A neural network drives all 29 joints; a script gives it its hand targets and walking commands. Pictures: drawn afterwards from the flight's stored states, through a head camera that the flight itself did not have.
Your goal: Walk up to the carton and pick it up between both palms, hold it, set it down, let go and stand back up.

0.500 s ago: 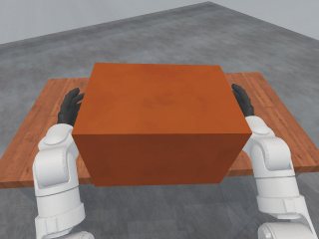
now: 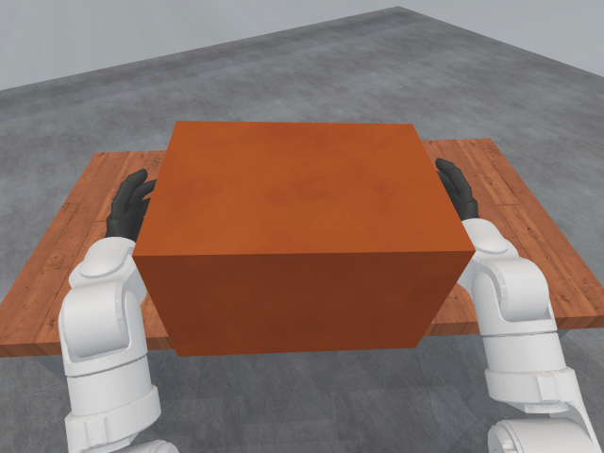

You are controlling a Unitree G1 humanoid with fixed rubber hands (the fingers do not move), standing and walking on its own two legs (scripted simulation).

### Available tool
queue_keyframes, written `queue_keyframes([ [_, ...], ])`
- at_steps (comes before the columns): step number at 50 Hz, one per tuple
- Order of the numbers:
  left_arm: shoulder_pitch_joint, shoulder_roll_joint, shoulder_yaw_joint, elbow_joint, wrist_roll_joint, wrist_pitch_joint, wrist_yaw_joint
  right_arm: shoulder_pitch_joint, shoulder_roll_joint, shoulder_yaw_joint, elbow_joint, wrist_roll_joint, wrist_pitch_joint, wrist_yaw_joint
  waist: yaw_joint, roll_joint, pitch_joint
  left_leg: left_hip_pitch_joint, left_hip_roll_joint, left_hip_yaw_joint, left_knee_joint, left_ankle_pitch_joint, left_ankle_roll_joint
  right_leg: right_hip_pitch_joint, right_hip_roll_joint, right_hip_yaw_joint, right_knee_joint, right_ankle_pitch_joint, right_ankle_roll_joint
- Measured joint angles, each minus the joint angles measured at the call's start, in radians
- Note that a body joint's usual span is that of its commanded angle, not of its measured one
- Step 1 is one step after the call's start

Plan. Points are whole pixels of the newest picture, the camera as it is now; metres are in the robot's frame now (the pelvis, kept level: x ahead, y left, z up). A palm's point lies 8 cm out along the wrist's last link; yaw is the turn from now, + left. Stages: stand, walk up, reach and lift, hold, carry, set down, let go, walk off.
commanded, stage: hold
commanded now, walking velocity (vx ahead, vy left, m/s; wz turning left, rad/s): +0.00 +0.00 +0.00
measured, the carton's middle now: (298, 236) +0.34 -0.01 +0.15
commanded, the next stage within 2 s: none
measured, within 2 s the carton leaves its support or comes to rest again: neither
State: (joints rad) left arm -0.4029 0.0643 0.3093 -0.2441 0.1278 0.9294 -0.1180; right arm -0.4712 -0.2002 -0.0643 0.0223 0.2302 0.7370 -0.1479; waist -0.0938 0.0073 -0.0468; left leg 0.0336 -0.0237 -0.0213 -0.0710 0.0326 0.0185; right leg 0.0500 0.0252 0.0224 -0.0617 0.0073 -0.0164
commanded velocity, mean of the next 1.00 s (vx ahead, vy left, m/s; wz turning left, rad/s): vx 0.00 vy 0.00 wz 0.00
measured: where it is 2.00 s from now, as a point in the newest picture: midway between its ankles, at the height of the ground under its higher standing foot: outside the picture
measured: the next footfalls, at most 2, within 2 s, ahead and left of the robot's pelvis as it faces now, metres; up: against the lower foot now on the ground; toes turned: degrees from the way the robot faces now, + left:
none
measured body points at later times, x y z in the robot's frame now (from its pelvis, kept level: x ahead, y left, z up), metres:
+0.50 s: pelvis +0.00 +0.01 +0.00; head -0.01 +0.01 +0.45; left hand +0.35 +0.19 +0.17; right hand +0.35 -0.20 +0.16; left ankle +0.00 +0.11 -0.76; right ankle -0.02 -0.11 -0.76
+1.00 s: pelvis +0.00 +0.00 +0.00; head -0.01 +0.00 +0.45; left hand +0.35 +0.18 +0.18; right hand +0.34 -0.21 +0.17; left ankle +0.00 +0.11 -0.76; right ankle -0.02 -0.10 -0.76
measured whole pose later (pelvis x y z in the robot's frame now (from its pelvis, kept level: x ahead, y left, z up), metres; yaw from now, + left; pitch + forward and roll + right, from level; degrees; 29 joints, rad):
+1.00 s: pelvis +0.00 +0.00 +0.00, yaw +0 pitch +0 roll +0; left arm -0.39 0.06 0.30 -0.27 0.13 0.95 -0.10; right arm -0.46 -0.21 -0.06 0.02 0.24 0.74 -0.15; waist -0.10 0.00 -0.05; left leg 0.04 -0.03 -0.01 -0.06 0.02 0.02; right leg 0.06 0.02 0.03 -0.06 0.00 -0.01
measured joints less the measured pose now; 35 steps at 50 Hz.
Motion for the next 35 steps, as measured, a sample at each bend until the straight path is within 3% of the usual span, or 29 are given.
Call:
queue_keyframes([
  [14, -0.023, 0.009, 0.017, 0.069, -0.005, -0.052, -0.019, -0.008, 0.014, -0.001, 0.021, -0.015, -0.022, -0.015, 0.01, -0.004, -0.015, -0.024, 0.002, 0.002, -0.016, 0.02, 0.001, -0.035, 0.001, -0.002, 0.007, 0.007, 0.0],
  [35, 0.008, 0.005, -0.021, 0.004, -0.002, -0.014, 0.011, 0.007, -0.005, -0.005, 0.003, 0.009, -0.016, -0.004, -0.011, -0.006, -0.031, -0.041, -0.015, 0.006, 0.007, -0.001, 0.013, -0.042, -0.015, -0.002, 0.013, -0.007, 0.014],
])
